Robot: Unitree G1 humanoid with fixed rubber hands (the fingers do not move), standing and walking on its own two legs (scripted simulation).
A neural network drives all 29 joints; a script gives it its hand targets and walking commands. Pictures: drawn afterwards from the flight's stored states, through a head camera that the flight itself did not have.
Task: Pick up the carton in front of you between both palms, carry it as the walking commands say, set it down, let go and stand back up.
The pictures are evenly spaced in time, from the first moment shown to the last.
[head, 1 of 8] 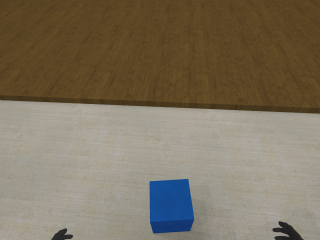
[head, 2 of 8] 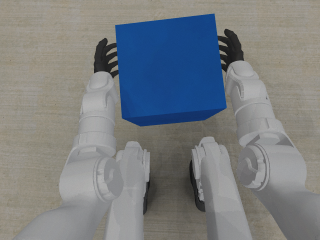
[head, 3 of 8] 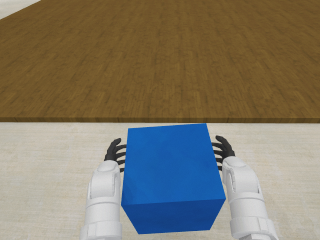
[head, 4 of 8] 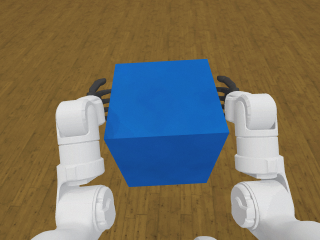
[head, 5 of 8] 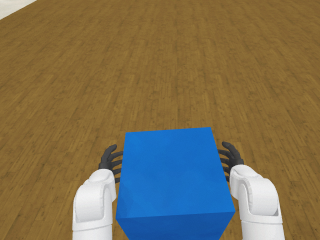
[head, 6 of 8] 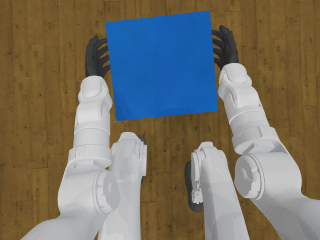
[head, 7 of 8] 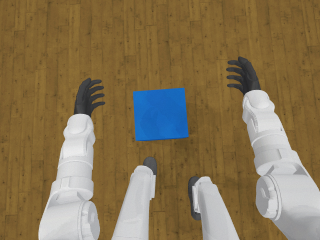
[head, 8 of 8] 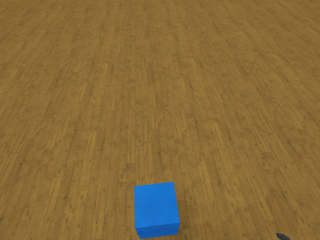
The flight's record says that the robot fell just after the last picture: no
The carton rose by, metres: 0.81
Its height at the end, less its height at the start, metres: +0.07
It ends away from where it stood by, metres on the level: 2.62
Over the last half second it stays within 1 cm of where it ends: yes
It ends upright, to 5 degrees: yes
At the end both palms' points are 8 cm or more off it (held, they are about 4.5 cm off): yes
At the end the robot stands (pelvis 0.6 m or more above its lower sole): yes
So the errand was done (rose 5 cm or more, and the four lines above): yes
